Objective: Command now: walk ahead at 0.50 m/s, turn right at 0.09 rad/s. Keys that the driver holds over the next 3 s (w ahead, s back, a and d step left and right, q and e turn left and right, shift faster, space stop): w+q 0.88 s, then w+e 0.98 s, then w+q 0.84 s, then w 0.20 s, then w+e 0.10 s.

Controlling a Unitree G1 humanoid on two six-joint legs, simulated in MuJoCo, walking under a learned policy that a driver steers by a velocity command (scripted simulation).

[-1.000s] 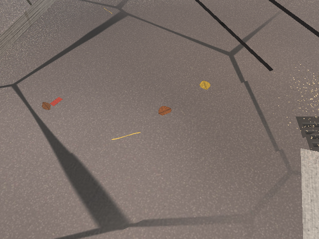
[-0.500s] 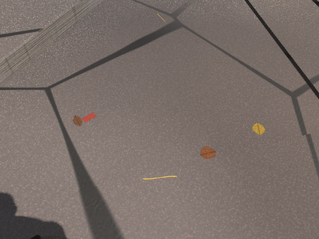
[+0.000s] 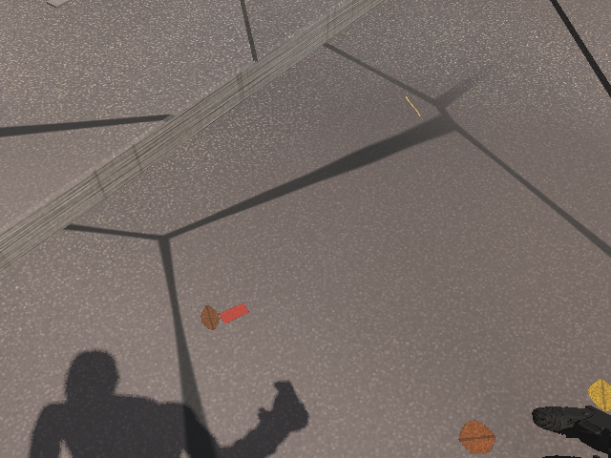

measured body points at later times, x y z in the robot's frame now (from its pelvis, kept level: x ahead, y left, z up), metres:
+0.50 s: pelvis +0.27 +0.07 -0.03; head +0.30 +0.09 +0.42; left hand +0.48 +0.34 -0.10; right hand +0.28 -0.22 -0.15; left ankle +0.17 +0.14 -0.77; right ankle +0.46 -0.06 -0.74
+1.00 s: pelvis +0.53 +0.14 -0.04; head +0.55 +0.16 +0.41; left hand +0.42 +0.41 -0.17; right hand +0.84 +0.01 -0.11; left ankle +0.62 +0.33 -0.76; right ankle +0.49 -0.03 -0.78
